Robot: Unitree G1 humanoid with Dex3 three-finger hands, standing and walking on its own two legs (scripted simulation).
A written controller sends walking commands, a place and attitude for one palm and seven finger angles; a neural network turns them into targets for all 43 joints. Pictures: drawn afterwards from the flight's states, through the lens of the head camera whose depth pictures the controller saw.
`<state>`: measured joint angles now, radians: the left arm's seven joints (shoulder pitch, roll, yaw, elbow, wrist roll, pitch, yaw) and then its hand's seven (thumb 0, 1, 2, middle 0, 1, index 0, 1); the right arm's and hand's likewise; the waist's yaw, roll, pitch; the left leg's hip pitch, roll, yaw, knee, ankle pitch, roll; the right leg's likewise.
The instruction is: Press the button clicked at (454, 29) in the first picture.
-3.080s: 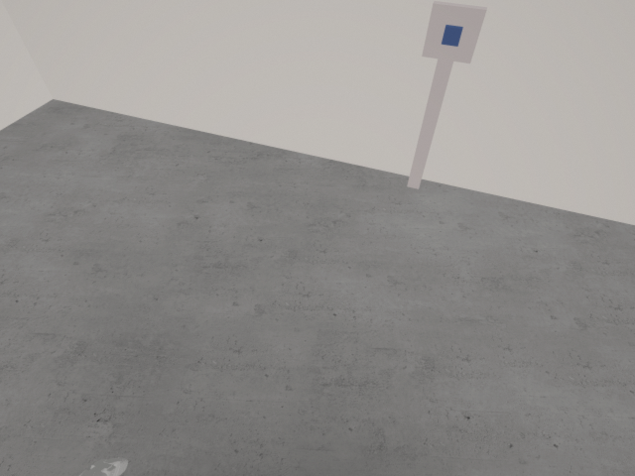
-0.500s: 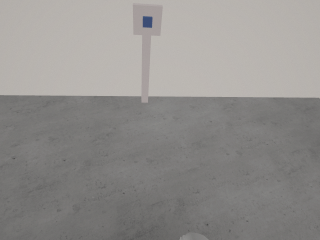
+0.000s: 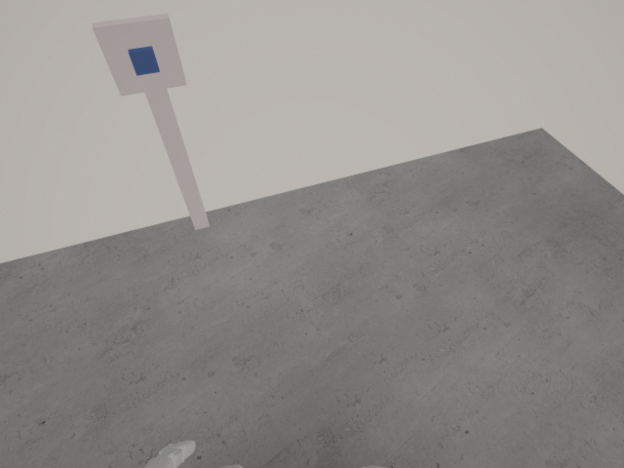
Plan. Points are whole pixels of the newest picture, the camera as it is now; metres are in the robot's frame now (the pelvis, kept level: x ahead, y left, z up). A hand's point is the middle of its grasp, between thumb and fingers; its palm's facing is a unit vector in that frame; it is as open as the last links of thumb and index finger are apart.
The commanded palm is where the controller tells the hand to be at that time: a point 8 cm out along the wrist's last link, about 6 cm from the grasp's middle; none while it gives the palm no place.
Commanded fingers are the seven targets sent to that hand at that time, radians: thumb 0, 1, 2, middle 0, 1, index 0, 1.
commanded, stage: walk to a spot facing it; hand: left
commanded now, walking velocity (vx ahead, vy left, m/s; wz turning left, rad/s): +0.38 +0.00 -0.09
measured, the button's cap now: (144, 60) +1.05 +0.44 -0.02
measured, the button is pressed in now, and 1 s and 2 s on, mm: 0 0 0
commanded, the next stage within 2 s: turn to face it in 0.56 s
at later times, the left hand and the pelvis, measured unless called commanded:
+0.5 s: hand (158, 425) +0.21 +0.24 -0.17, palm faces -0.04 -0.99 -0.13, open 7.4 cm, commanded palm none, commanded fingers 0.00 0.90 0.90 -0.20 -0.30 -0.20 -0.30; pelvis +0.20 +0.06 +0.01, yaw -7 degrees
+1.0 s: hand (245, 265) +0.49 +0.13 -0.15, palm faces -0.15 -0.97 -0.17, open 7.3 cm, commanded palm none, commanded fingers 0.00 0.90 0.90 -0.20 -0.30 -0.20 -0.30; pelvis +0.34 +0.00 +0.00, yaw -6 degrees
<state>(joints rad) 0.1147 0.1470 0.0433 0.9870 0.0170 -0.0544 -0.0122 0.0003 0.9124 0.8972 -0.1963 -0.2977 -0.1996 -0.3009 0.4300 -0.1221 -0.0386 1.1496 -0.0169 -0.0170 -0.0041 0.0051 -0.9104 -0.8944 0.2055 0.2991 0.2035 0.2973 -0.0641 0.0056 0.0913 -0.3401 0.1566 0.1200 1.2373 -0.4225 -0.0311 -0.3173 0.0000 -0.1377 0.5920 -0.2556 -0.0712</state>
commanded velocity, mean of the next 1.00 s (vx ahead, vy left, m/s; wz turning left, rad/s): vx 0.19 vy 0.00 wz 0.00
